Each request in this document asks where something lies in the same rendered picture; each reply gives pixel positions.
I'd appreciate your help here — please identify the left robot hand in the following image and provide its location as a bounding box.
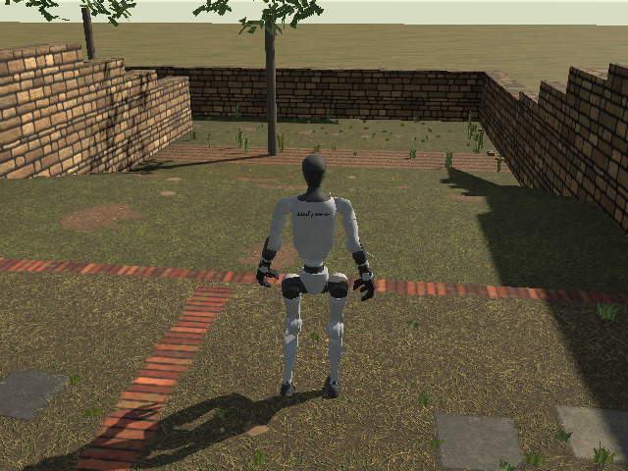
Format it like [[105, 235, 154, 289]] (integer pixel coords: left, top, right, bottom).
[[256, 269, 279, 288]]

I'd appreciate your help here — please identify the robot left upper arm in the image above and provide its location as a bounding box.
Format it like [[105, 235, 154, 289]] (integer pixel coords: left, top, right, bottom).
[[267, 197, 293, 251]]

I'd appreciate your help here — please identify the robot right foot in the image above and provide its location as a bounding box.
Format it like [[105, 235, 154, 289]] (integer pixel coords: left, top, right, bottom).
[[327, 374, 340, 398]]

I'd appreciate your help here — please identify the robot right forearm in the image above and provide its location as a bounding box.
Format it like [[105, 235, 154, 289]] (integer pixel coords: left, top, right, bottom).
[[352, 238, 373, 281]]

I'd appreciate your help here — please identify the robot right upper arm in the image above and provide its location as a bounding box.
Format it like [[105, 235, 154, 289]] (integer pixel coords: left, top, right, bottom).
[[335, 197, 362, 253]]

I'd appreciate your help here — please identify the robot right shin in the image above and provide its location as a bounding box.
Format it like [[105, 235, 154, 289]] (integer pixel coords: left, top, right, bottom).
[[329, 323, 343, 385]]

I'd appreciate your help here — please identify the robot left forearm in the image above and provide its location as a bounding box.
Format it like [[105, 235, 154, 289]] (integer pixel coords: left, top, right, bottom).
[[258, 236, 277, 273]]

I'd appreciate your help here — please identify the right robot hand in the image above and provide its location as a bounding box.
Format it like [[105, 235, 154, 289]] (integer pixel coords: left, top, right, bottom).
[[353, 277, 376, 301]]

